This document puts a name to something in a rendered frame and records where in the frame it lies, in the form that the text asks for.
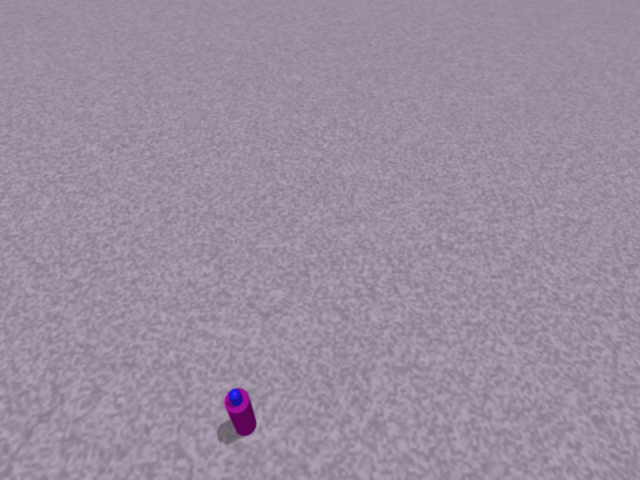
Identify bottle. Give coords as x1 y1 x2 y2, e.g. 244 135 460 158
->
225 388 256 436

